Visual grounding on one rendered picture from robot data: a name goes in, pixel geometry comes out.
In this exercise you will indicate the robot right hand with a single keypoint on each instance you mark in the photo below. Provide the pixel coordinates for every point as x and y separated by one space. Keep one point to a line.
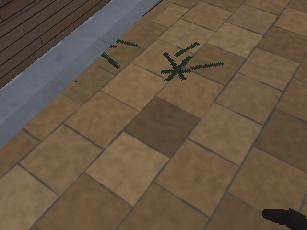
291 218

